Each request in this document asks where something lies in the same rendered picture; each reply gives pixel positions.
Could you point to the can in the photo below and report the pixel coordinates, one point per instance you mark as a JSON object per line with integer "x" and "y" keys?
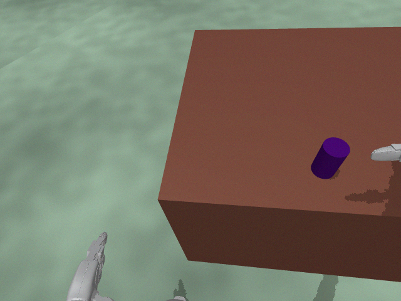
{"x": 330, "y": 157}

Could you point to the right robot hand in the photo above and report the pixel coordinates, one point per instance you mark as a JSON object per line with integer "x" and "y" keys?
{"x": 389, "y": 153}

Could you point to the left robot hand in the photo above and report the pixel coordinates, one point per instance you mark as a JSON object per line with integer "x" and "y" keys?
{"x": 88, "y": 274}

